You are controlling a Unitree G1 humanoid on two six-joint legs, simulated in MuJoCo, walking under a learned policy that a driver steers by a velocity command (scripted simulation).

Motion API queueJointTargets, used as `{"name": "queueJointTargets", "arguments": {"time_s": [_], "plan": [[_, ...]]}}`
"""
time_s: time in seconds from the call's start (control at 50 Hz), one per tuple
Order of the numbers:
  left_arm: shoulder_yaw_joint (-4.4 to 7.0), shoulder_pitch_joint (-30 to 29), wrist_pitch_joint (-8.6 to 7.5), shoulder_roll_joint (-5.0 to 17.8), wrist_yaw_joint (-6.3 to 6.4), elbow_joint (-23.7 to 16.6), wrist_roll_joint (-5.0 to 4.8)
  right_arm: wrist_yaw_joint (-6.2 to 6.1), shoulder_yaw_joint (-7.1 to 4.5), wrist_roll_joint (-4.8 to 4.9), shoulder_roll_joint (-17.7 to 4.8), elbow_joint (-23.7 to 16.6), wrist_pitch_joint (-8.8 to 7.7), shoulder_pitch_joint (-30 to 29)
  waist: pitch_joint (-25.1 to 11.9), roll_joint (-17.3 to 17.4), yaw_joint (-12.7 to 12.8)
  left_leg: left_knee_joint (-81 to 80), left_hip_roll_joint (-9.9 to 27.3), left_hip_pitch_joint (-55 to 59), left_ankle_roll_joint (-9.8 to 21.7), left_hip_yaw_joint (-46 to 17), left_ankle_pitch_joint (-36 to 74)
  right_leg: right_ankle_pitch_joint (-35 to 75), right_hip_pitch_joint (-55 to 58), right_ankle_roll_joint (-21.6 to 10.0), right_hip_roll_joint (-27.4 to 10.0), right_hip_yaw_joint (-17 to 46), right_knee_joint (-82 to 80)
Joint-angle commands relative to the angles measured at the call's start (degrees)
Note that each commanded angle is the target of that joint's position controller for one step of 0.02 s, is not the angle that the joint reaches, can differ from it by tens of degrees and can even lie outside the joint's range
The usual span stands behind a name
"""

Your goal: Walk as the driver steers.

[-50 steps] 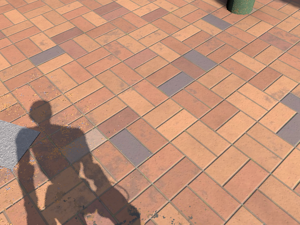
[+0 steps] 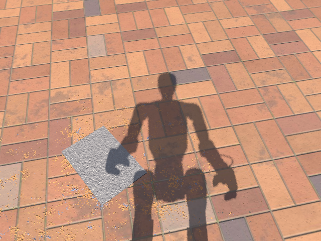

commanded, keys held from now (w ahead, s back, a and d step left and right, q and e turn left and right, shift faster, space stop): w+q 0.20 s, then w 0.22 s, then w+e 0.58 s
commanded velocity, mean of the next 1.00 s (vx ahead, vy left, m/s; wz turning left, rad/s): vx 0.50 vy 0.00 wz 0.04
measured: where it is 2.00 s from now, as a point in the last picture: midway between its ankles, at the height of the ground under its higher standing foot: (164, 126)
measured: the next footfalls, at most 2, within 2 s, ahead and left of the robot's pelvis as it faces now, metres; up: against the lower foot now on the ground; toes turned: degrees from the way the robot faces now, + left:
left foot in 0.38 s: +0.34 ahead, +0.20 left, +0.00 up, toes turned +14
right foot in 0.94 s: +0.68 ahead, +0.01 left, +0.00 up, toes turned -4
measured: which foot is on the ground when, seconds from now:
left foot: up 0.00-0.36, down 0.38-0.96, up 0.98-1.00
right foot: down 0.00-0.40, up 0.42-0.92, down 0.94-1.00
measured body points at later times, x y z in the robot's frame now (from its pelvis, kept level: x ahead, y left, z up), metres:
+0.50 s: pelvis +0.26 +0.09 -0.01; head +0.30 +0.12 +0.44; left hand +0.27 +0.38 -0.14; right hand +0.47 -0.13 -0.10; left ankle +0.30 +0.19 -0.74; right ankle +0.18 -0.09 -0.63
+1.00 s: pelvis +0.54 +0.09 -0.02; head +0.59 +0.08 +0.42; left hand +0.74 +0.34 -0.12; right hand +0.59 -0.19 -0.15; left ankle +0.33 +0.21 -0.66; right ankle +0.64 +0.02 -0.74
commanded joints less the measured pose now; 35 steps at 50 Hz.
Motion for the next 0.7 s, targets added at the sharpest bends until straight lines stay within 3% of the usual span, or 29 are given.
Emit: {"name": "queueJointTargets", "arguments": {"time_s": [0.02, 0.1, 0.2, 0.28, 0.32, 0.34, 0.36, 0.38, 0.4, 0.42, 0.44, 0.46, 0.48, 0.5, 0.54, 0.58, 0.64, 0.7], "plan": [[1.37, 1.68, -0.82, 4.83, -0.29, -1.16, -0.02, 0.28, -0.85, 0.26, -1.96, -4.66, 0.36, 1.98, -2.75, -6.51, -0.02, -0.2, 6.98, -10.15, -0.09, -1.45, 3.28, 1.17, 9.3, -9.59, -16.18, 14.81, -15.44], [2.55, 3.13, -1.1, 7.91, -0.25, 0.57, -0.33, 0.31, -0.59, -0.55, -1.82, -8.25, 0.98, -3.24, -0.63, -4.63, 0.34, -7.97, 8.36, -15.81, -1.06, -1.49, 9.8, 7.63, 10.14, -11.04, -17.49, 8.0, -17.71], [2.86, 4.88, 0.12, 10.04, 0.17, 1.2, -0.56, 2.29, -0.04, -0.42, -1.46, -11.4, -0.04, -12.1, 0.68, -4.38, 3.5, -23.94, 7.11, -14.45, -0.73, 3.0, 22.19, 10.37, 13.53, -8.48, -15.85, -1.17, -16.26], [3.07, 9.26, 1.38, 11.73, -0.16, 3.22, -1.89, 3.29, 0.38, -0.28, -1.25, -14.49, -0.04, -17.74, 2.91, -4.59, 5.2, -31.93, 5.16, -12.6, 0.98, 5.48, 16.77, 8.42, 18.14, -7.69, -18.1, -1.64, -14.97], [3.29, 9.49, 2.23, 12.83, -0.14, 3.92, -2.42, 3.53, -0.12, -0.58, -2.7, -15.28, -0.13, -17.41, 2.62, -5.68, 3.67, -34.67, 3.14, -9.98, 2.76, 7.28, 10.59, 16.61, 21.22, -7.04, -19.45, -2.1, -11.25], [3.33, 8.75, 2.6, 13.48, -0.03, 4.03, -2.55, 3.5, -0.84, -0.85, -4.03, -14.82, -0.2, -14.36, 0.38, -6.55, 1.13, -36.65, 1.11, -4.32, 3.9, 8.89, 9.34, 26.53, 21.58, -6.2, -19.09, -3.43, -6.06], [3.04, 8.06, 3.04, 13.2, 0.15, 4.1, -2.44, 3.32, -2.27, -0.98, -6.22, -12.43, -0.26, -6.18, -4.3, -6.01, -3.64, -40.21, -1.89, 7.48, 5.34, 10.82, 12.46, 34.95, 19.52, -4.73, -17.02, -6.03, 4.25], [2.06, 8.84, 2.95, 10.95, 0.47, 3.59, -1.53, 2.55, -4.27, -0.87, -10.31, -9.54, -0.02, 3.84, -10.37, -3.88, -7.75, -38.8, -0.94, 24.28, 7.06, 7.29, 15.16, 30.67, 9.96, -2.4, -14.32, -7.68, 18.13], [-0.15, 12.58, 1.88, 4.44, -0.01, 0.74, 0.23, 1.67, -5.73, -1.36, -17.88, -8.8, 0.14, 9.06, -16.73, 11.03, -5.61, -41.74, 15.34, 44.95, 15.38, -20.86, 10.85, -4.17, -14.6, 1.77, -6.33, -7.85, 42.04], [-0.26, 12.83, -0.07, 5.74, -0.59, 1.77, -1.19, 1.88, -4.62, -1.16, -15.4, -9.48, -0.37, 10.42, -25.93, 10.67, -5.93, -51.76, 22.74, 48.41, 20.39, -41.0, 9.31, -26.31, -21.57, 1.72, -1.87, 4.95, 52.83], [1.06, 7.9, -0.49, 9.83, -0.98, 0.67, -3.82, 2.39, -3.23, -1.76, -11.27, -9.03, -0.94, 7.71, -18.8, 5.63, -6.34, -51.88, 21.18, 43.77, 16.84, -31.25, 12.22, -22.62, -26.66, 0.79, -5.1, 7.45, 55.63], [0.75, 5.19, -0.49, 8.9, -0.89, -0.1, -3.95, 2.45, -2.68, -1.62, -9.29, -9.14, -1.18, 3.97, -12.61, 4.2, -4.72, -51.63, 18.94, 35.17, 14.5, -21.44, 17.04, -17.76, -26.46, 0.08, -7.68, 6.75, 52.79], [0.82, 4.18, -0.07, 8.25, -0.53, 0.31, -2.8, 2.58, -2.04, -1.53, -7.09, -9.32, -1.38, -0.32, -8.94, 1.02, -2.62, -52.77, 16.38, 27.37, 12.56, -14.98, 20.21, -13.57, -23.89, 0.17, -9.9, 6.86, 48.83], [1.25, 5.22, 0.84, 8.23, -0.42, 0.86, -2.25, 2.68, -1.47, -1.73, -5.02, -9.51, -1.78, -3.0, -6.99, 2.05, -0.51, -54.89, 14.27, 21.85, 11.21, -10.24, 21.86, -10.42, -20.27, 0.25, -11.41, 7.6, 45.95], [1.13, 8.4, 2.72, 6.11, -0.51, 2.11, -2.36, 2.61, -1.58, -2.09, -4.7, -8.63, -2.97, -4.25, -6.19, 2.67, 1.57, -58.98, 13.35, 17.03, 11.15, -5.69, 23.13, -6.19, -16.1, 0.92, -11.34, 7.93, 44.48], [1.24, 7.42, 3.75, 5.24, -0.18, 1.86, -2.41, 2.17, -1.86, -2.61, -5.21, -7.25, -3.9, -3.71, -3.67, 1.58, 1.84, -61.3, 13.05, 15.91, 10.83, -1.04, 25.66, -2.35, -18.24, 1.57, -10.42, 9.54, 41.8], [1.46, 3.59, 3.8, 4.59, -0.02, 0.59, -2.12, 1.12, -1.94, -2.9, -5.08, -5.31, -4.01, -1.76, -0.98, 1.11, 0.71, -62.54, 12.57, 18.61, 9.37, 4.09, 26.76, 5.64, -23.39, 2.1, -8.5, 11.79, 33.74], [1.14, -0.33, 3.38, 3.56, -0.89, -0.7, -1.71, 0.45, -2.0, -2.65, -5.89, -4.4, -3.95, -2.0, 0.67, 1.25, -0.53, -63.73, 11.99, 20.03, 7.61, 8.66, 25.25, 13.84, -22.67, 1.73, -7.3, 9.56, 23.33]]}}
